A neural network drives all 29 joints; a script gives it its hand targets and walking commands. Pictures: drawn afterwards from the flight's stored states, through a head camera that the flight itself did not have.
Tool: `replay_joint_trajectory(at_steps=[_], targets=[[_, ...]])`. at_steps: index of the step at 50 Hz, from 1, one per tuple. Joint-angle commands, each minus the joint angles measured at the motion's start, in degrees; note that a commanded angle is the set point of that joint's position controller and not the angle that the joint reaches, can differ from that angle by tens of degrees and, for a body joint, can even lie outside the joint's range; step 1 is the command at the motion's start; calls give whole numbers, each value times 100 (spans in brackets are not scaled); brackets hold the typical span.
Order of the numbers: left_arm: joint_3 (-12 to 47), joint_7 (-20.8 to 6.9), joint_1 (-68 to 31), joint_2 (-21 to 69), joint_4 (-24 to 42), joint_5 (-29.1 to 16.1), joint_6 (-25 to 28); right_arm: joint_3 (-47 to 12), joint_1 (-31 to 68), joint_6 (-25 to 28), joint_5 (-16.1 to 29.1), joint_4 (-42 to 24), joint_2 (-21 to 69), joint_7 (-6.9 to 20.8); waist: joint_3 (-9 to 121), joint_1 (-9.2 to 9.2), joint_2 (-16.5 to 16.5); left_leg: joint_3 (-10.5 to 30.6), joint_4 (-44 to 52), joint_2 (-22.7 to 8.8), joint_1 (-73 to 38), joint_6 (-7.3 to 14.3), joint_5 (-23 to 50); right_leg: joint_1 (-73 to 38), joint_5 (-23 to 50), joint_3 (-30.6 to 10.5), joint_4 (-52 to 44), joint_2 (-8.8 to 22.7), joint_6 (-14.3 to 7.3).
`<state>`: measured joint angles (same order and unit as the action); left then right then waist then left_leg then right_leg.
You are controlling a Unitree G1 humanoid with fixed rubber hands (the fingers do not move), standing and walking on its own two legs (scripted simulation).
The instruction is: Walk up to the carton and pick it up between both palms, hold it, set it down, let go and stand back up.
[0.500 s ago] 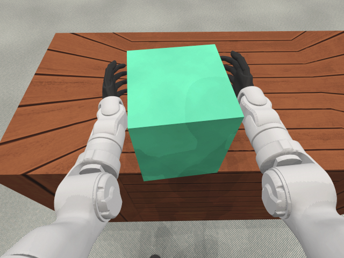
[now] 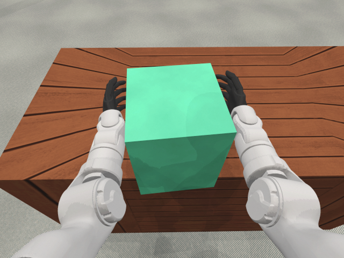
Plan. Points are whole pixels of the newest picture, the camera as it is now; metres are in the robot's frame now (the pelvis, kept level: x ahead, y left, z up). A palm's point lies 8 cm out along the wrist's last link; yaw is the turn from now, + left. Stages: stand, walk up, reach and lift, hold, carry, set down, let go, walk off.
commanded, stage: reach and lift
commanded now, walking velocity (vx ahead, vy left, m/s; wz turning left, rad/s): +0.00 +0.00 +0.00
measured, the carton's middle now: (173, 132) +0.41 +0.05 +0.04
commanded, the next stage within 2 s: none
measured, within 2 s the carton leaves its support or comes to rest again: leaves its support in 0.68 s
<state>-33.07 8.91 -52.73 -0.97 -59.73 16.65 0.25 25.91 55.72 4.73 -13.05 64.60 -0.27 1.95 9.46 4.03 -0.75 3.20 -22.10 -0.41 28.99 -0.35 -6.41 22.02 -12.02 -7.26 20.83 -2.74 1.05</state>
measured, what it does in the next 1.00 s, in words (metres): stands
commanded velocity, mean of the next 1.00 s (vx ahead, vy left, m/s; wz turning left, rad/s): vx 0.00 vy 0.00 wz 0.00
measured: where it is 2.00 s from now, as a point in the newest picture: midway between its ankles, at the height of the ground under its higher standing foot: outside the picture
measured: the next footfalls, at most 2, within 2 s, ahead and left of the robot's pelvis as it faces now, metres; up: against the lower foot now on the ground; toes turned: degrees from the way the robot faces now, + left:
none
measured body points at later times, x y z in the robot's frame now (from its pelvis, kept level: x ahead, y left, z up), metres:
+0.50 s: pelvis +0.00 +0.00 +0.00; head +0.04 +0.01 +0.45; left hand +0.43 +0.21 +0.10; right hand +0.46 -0.09 +0.11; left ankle +0.03 +0.12 -0.74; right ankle -0.03 -0.13 -0.74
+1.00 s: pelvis -0.01 +0.00 +0.00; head +0.02 +0.01 +0.45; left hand +0.42 +0.21 +0.11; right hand +0.45 -0.09 +0.13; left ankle +0.03 +0.12 -0.74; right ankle -0.03 -0.13 -0.74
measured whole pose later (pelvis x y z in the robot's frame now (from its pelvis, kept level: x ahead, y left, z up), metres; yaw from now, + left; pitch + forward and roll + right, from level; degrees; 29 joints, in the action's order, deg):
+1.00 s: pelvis -0.01 +0.00 +0.00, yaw +0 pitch +12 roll -1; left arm -31.8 8.9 -52.7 -0.9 -59.7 16.3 3.6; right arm 28.0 54.6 11.1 -15.1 65.2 0.2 1.9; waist 9.4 4.0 -0.8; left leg 3.1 -22.1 -0.4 29.0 -0.5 -5.4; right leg 22.0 -11.1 -7.3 20.8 -2.7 1.1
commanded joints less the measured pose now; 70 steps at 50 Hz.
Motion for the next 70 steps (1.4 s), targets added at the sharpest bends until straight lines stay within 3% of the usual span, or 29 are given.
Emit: replay_joint_trajectory(at_steps=[1,14,28,38,56,70], targets=[[791,-837,-3300,2395,778,249,130,-699,3221,116,-689,-374,2953,832,2881,834,-382,-1398,-50,-109,-3038,-80,2454,-1137,2018,1037,-83,60,106],[809,-802,-3308,2474,743,232,128,-571,3218,150,-859,-349,3021,858,2875,805,-365,-1373,-35,-132,-3078,-97,2510,-974,1737,1119,-145,31,77],[1394,-758,-3777,2837,934,19,476,-894,3540,752,-804,-100,3213,758,3606,735,-223,-1278,-251,-220,-3255,-293,3271,-957,2375,1177,-55,-1,127],[1630,-753,-3920,2743,1017,-23,655,-1208,3651,1038,-775,-15,3052,647,3569,595,-207,-1247,-150,-197,-3133,-283,2940,-1091,2434,1224,-64,34,162],[2342,-587,-4111,3061,1288,-441,349,-1578,3942,867,-481,38,2908,624,3951,443,-85,-1074,-177,-211,-3367,-341,2661,-650,1805,1298,-222,-74,57],[2727,-548,-4500,3296,1516,-868,-261,-1932,4429,320,335,-163,3007,506,3957,236,-13,-982,-115,-138,-3266,-343,2311,-1056,1858,1131,-225,-99,69]])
